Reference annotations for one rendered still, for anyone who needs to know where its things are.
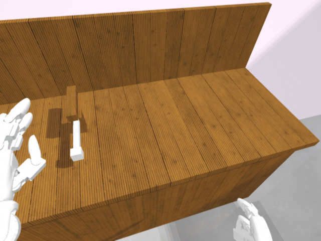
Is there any robot right hand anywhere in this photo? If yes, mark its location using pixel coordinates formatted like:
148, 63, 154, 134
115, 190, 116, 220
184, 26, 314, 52
233, 198, 272, 241

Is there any left robot forearm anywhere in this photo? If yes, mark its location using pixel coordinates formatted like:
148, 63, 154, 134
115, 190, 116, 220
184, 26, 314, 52
0, 200, 21, 241

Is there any robot left hand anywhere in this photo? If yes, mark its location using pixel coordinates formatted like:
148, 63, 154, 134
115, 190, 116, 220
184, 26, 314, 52
0, 98, 46, 201

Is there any counter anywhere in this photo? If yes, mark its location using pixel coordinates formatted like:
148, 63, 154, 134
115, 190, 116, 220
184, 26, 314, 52
0, 2, 320, 241

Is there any tap lever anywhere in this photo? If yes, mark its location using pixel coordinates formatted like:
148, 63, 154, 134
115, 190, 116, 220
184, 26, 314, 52
70, 119, 84, 161

